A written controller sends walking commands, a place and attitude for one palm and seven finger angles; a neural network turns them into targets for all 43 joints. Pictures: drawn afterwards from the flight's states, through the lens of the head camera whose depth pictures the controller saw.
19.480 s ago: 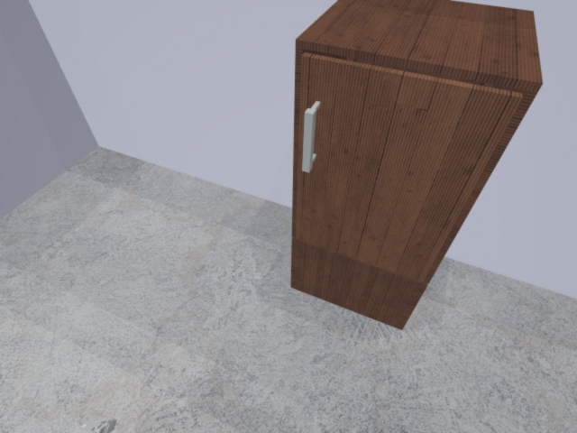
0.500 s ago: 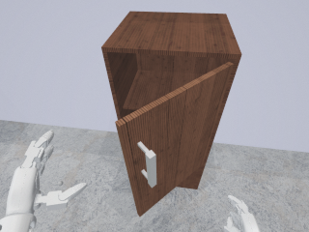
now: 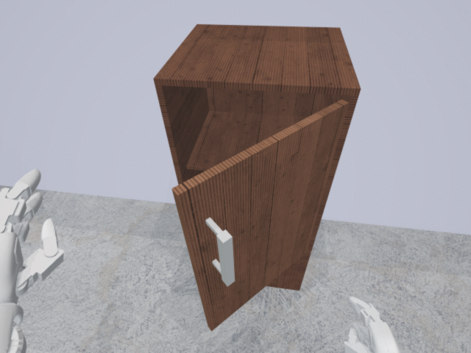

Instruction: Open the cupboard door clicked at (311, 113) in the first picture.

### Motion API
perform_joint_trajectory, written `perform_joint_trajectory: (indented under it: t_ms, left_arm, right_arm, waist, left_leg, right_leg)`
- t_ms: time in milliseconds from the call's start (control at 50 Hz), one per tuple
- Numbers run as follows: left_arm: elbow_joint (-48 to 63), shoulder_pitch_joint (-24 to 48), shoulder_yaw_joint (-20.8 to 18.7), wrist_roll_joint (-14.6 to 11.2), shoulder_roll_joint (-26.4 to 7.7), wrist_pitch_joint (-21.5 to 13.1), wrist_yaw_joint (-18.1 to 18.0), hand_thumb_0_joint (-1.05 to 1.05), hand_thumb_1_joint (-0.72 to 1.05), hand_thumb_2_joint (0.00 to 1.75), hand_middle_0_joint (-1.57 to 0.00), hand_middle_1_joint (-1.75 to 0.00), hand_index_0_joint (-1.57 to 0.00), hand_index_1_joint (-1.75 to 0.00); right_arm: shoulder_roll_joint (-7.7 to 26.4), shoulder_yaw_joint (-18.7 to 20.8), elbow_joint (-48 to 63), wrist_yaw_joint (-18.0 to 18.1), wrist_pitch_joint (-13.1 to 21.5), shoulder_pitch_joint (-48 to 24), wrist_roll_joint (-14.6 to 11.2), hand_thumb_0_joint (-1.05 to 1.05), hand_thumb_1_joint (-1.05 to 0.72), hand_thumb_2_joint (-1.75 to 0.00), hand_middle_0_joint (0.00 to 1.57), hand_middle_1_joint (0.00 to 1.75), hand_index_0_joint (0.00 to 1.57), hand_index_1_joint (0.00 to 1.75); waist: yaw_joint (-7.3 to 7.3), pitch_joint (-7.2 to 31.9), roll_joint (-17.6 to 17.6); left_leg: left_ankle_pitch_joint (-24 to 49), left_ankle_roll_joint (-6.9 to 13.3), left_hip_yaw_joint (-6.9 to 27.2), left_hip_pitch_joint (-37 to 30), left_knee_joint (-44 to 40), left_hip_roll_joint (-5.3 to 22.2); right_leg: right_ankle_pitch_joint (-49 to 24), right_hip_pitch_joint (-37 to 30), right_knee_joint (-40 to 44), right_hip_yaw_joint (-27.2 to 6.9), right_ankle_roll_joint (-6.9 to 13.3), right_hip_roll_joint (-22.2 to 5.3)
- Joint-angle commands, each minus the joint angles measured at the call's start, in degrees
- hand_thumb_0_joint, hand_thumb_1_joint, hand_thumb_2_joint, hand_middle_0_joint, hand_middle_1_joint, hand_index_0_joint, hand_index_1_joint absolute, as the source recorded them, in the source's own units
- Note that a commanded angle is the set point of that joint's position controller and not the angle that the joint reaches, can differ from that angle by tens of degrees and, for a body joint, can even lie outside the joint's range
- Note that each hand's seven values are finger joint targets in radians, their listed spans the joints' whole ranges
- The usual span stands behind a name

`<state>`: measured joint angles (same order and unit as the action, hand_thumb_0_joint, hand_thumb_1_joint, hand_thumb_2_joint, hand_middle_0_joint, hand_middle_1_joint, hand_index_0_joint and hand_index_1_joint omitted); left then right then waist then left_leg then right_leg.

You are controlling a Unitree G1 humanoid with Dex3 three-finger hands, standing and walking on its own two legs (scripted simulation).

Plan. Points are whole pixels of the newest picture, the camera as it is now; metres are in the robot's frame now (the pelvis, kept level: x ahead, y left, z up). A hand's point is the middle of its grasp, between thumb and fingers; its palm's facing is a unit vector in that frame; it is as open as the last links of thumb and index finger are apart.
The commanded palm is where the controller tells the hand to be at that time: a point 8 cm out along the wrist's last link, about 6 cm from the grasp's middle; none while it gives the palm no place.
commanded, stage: draw the hand back to the body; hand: left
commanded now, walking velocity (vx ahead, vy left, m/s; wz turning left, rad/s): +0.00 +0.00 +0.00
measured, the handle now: (220, 253) +0.30 +0.08 +0.00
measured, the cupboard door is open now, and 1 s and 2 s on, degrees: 47 47 47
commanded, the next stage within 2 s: step back with the hand held close in 0.18 s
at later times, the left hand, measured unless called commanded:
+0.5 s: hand (69, 250) +0.19 +0.25 +0.16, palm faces +0.41 -0.79 -0.45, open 7.4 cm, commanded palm +0.13 +0.28 +0.17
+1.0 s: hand (18, 295) +0.13 +0.28 +0.15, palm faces +0.48 -0.75 -0.45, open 7.4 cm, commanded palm +0.07 +0.31 +0.17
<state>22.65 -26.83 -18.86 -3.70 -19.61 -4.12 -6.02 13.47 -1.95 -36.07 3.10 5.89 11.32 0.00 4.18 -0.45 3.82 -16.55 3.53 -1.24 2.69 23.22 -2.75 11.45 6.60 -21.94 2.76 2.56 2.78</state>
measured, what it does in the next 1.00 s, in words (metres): shifts its weight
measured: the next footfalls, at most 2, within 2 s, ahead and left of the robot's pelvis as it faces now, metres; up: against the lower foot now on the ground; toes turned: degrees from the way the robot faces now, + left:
right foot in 1.64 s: -0.28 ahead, -0.10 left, +0.00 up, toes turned -7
left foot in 1.82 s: -0.17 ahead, +0.10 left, +0.00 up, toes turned -7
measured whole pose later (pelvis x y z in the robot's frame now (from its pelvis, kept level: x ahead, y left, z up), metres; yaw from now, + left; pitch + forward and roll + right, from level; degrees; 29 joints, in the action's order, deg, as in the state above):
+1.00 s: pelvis -0.08 +0.01 -0.02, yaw -1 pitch -1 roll +0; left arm 27.9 -29.6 -24.5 0.7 -21.0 -10.4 -10.4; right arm 11.9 0.4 -32.6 5.8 2.9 13.6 2.3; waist -0.2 -0.1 -0.4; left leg -15.8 5.4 -3.5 19.6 35.7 -4.1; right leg 13.9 21.4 -36.1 -2.9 0.5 2.5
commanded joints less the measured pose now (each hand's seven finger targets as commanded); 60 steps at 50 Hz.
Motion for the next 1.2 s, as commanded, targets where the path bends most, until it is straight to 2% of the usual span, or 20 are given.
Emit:
perform_joint_trajectory:
  t_ms: [0, 260, 280, 300, 320, 340, 420, 480, 600, 700, 760, 800, 860, 880, 940, 1020, 1080, 1140, 1160, 1180]
  left_arm:
    - [13.1, 5.3, -7.3, 0.3, -12.2, -3.7, -1.0, 0.00, 0.90, 0.90, -0.20, -0.30, -0.20, -0.30]
    - [10.1, 4.8, -6.3, -0.2, -10.8, -4.3, -0.8, 0.00, 0.90, 0.90, -0.20, -0.30, -0.20, -0.30]
    - [13.9, 11.5, -6.9, -0.1, -12.8, -5.0, -1.1, 0.00, 0.90, 0.90, -0.20, -0.30, -0.20, -0.30]
    - [15.1, 20.5, -16.6, 0.9, -22.1, -8.4, -2.2, 0.00, 0.90, 0.90, -0.20, -0.30, -0.20, -0.30]
    - [9.2, 12.4, -13.1, 0.8, -16.3, -8.6, -1.6, 0.00, 0.90, 0.90, -0.20, -0.30, -0.20, -0.30]
    - [5.8, 5.1, -10.5, 0.8, -12.5, -8.4, -1.0, 0.00, 0.90, 0.90, -0.20, -0.30, -0.20, -0.30]
    - [9.2, -0.1, -8.2, 1.1, -11.3, -9.3, -0.7, 0.00, 0.90, 0.90, -0.20, -0.30, -0.20, -0.30]
    - [11.2, -1.8, -10.2, 1.1, -13.4, -9.2, -1.4, 0.00, 0.90, 0.90, -0.20, -0.30, -0.20, -0.30]
    - [14.3, -2.8, -13.6, 1.1, -16.3, -9.4, -2.5, 0.00, 0.90, 0.90, -0.20, -0.30, -0.20, -0.30]
    - [16.1, -4.3, -13.1, 1.8, -15.2, -9.4, -2.9, 0.00, 0.90, 0.90, -0.20, -0.30, -0.20, -0.30]
    - [16.3, -4.7, -12.2, 2.9, -13.3, -9.1, -3.9, 0.00, 0.90, 0.90, -0.20, -0.30, -0.20, -0.30]
    - [17.8, -2.8, -12.5, 3.8, -13.2, -9.0, -4.8, 0.00, 0.90, 0.90, -0.20, -0.30, -0.20, -0.30]
    - [16.7, -0.5, -12.1, 5.1, -11.7, -9.0, -5.4, 0.00, 0.90, 0.90, -0.20, -0.30, -0.20, -0.30]
    - [16.2, -0.4, -12.3, 5.1, -11.9, -9.3, -5.6, 0.00, 0.90, 0.90, -0.20, -0.30, -0.20, -0.30]
    - [17.5, 0.8, -11.9, 4.1, -11.7, -9.7, -5.5, 0.00, 0.90, 0.90, -0.20, -0.30, -0.20, -0.30]
    - [17.8, 2.0, -12.1, 3.3, -13.0, -10.2, -4.3, 0.00, 0.90, 0.90, -0.20, -0.30, -0.20, -0.30]
    - [18.7, 0.7, -12.5, 2.6, -14.4, -11.6, -4.1, 0.00, 0.90, 0.90, -0.20, -0.30, -0.20, -0.30]
    - [20.8, -1.8, -14.2, 2.3, -15.7, -12.7, -4.2, 0.00, 0.90, 0.90, -0.20, -0.30, -0.20, -0.30]
    - [21.5, -2.3, -14.9, 2.7, -15.6, -13.2, -4.0, 0.00, 0.90, 0.90, -0.20, -0.30, -0.20, -0.30]
    - [22.0, -2.2, -16.1, 3.2, -15.4, -13.8, -3.9, 0.00, 0.90, 0.90, -0.20, -0.30, -0.20, -0.30]
  right_arm:
    - [6.1, 2.5, 9.1, 0.4, 3.5, -7.8, -0.2, 0.00, -0.90, -0.90, 0.20, 0.30, 0.20, 0.30]
    - [5.4, 2.8, 8.1, 0.4, 4.2, -8.4, -0.4, 0.00, -0.90, -0.90, 0.20, 0.30, 0.20, 0.30]
    - [5.7, 2.7, 8.0, 0.4, 4.5, -9.0, -0.4, 0.00, -0.90, -0.90, 0.20, 0.30, 0.20, 0.30]
    - [5.7, 1.7, 10.3, 0.6, 3.9, -7.2, -1.6, 0.00, -0.90, -0.90, 0.20, 0.30, 0.20, 0.30]
    - [5.5, 2.8, 9.0, 0.9, 3.3, -6.6, -0.8, 0.00, -0.90, -0.90, 0.20, 0.30, 0.20, 0.30]
    - [6.3, 3.4, 9.1, 0.5, 2.5, -6.0, -0.8, 0.00, -0.90, -0.90, 0.20, 0.30, 0.20, 0.30]
    - [7.1, 4.0, 10.0, 0.1, 0.8, -6.5, -0.7, 0.00, -0.90, -0.90, 0.20, 0.30, 0.20, 0.30]
    - [7.1, 4.5, 10.9, 0.6, -0.4, -6.6, -0.8, 0.00, -0.90, -0.90, 0.20, 0.30, 0.20, 0.30]
    - [6.8, 5.0, 12.4, 1.5, -1.7, -6.8, -1.0, 0.00, -0.90, -0.90, 0.20, 0.30, 0.20, 0.30]
    - [7.5, 5.3, 13.5, 1.7, -1.6, -6.3, -0.7, 0.00, -0.90, -0.90, 0.20, 0.30, 0.20, 0.30]
    - [7.8, 5.4, 14.1, 2.2, -1.5, -4.9, 0.3, 0.00, -0.90, -0.90, 0.20, 0.30, 0.20, 0.30]
    - [8.4, 5.7, 14.2, 2.8, -1.2, -4.9, 1.3, 0.00, -0.90, -0.90, 0.20, 0.30, 0.20, 0.30]
    - [7.5, 6.0, 13.7, 3.2, -0.5, -3.4, 2.3, 0.00, -0.90, -0.90, 0.20, 0.30, 0.20, 0.30]
    - [7.1, 6.0, 13.6, 3.4, -0.2, -3.0, 2.5, 0.00, -0.90, -0.90, 0.20, 0.30, 0.20, 0.30]
    - [7.2, 5.9, 12.6, 3.3, 0.2, -2.7, 2.3, 0.00, -0.90, -0.90, 0.20, 0.30, 0.20, 0.30]
    - [6.5, 5.7, 12.8, 2.3, 0.4, -3.4, 0.1, 0.00, -0.90, -0.90, 0.20, 0.30, 0.20, 0.30]
    - [5.9, 5.3, 12.0, 1.2, 0.6, -3.2, -0.2, 0.00, -0.90, -0.90, 0.20, 0.30, 0.20, 0.30]
    - [6.4, 5.1, 12.1, 1.1, 0.8, -4.1, -0.3, 0.00, -0.90, -0.90, 0.20, 0.30, 0.20, 0.30]
    - [7.0, 5.0, 12.6, 1.2, 1.0, -4.8, -0.2, 0.00, -0.90, -0.90, 0.20, 0.30, 0.20, 0.30]
    - [7.8, 5.1, 12.9, 1.3, 1.5, -5.4, 0.0, 0.00, -0.90, -0.90, 0.20, 0.30, 0.20, 0.30]
  waist:
    - [0.01, 4.0, 2.3]
    - [-0.20, 1.5, -1.1]
    - [-0.58, 3.3, 0.1]
    - [-3.18, -4.0, 2.9]
    - [-3.44, -1.8, -3.9]
    - [-3.61, 0.6, -5.8]
    - [-3.85, 6.6, -1.2]
    - [-3.82, 8.4, -3.6]
    - [-3.84, 9.8, -2.3]
    - [-3.60, 8.4, 0.6]
    - [-3.94, 5.5, 0.9]
    - [-3.88, 4.4, 4.0]
    - [-4.74, 2.0, 4.0]
    - [-5.00, 1.4, 1.3]
    - [-5.46, 4.9, -2.1]
    - [-5.59, 4.5, -6.7]
    - [-5.71, 4.2, -8.8]
    - [-5.21, 5.2, -3.2]
    - [-4.76, 4.8, 2.5]
    - [-4.34, 5.1, 10.3]
  left_leg:
    - [17.0, -3.4, 3.8, 5.2, -4.0, 4.7]
    - [11.6, -1.8, 2.7, 5.0, -3.8, 4.2]
    - [11.0, -1.7, 2.8, 4.5, -3.6, 3.9]
    - [3.5, -1.2, 4.4, 9.1, -2.9, 4.4]
    - [2.6, -0.9, 5.2, 8.6, -0.6, 4.6]
    - [4.4, -0.5, 4.2, 6.2, 1.6, 4.3]
    - [8.1, -0.9, 3.5, 6.5, 1.1, 5.3]
    - [10.6, -0.9, 3.9, 8.1, 0.1, 6.0]
    - [14.1, -1.1, 5.1, 12.3, 0.5, 6.5]
    - [9.1, -0.2, 7.3, 17.8, -1.2, 7.8]
    - [2.2, 0.8, 9.9, 25.4, -4.5, 10.1]
    - [-2.8, 1.5, 11.9, 31.1, -7.1, 12.0]
    - [-13.6, 3.6, 13.9, 37.5, -9.4, 15.3]
    - [-11.5, 4.1, 14.6, 36.7, -8.0, 15.1]
    - [1.5, 1.9, 12.2, 27.7, -0.8, 12.0]
    - [-12.7, 0.6, 7.8, 26.4, 6.7, 6.5]
    - [-8.1, -0.7, 6.4, 18.9, 13.5, 4.2]
    - [-7.0, 0.3, 9.6, 19.2, 5.1, 7.1]
    - [-11.9, 1.7, 13.5, 24.7, -2.2, 11.0]
    - [-22.6, 4.0, 20.2, 34.7, -12.3, 17.6]
  right_leg:
    - [-9.6, -5.9, 1.9, -4.2, 0.0, -2.9]
    - [-6.1, -4.3, 4.5, -5.9, -0.3, -3.2]
    - [-5.9, -4.9, 4.7, -6.4, -0.3, -3.5]
    - [-5.5, 2.2, 7.5, -13.5, 0.1, -5.9]
    - [-4.8, 3.0, 8.5, -14.6, 0.3, -7.6]
    - [-5.5, 4.1, 9.2, -15.7, -0.1, -8.5]
    - [-11.9, 2.2, 5.5, -13.8, -0.2, -9.6]
    - [-15.9, 0.8, 2.7, -12.4, -0.7, -8.6]
    - [-22.3, -1.1, -2.2, -12.1, -0.2, -8.5]
    - [-16.3, -0.9, -5.1, -11.7, -0.5, -7.0]
    - [-10.1, -2.2, -9.4, -10.2, -1.3, -4.2]
    - [-6.6, -4.3, -13.9, -8.6, -1.7, -2.5]
    - [2.4, -3.8, -21.1, -7.5, -2.2, -1.2]
    - [2.0, -2.5, -20.5, -7.7, -2.0, -1.2]
    - [-6.5, 1.4, -14.9, -11.6, -0.6, -3.6]
    - [-3.1, 7.5, -5.1, -20.6, 2.0, -10.4]
    - [4.4, 16.5, 1.2, -23.4, 4.6, -14.4]
    - [1.3, 15.2, -4.9, -16.8, 2.1, -9.9]
    - [2.9, 10.8, -10.9, -12.9, -0.2, -5.5]
    - [3.3, 1.6, -22.7, -7.8, -2.6, -0.2]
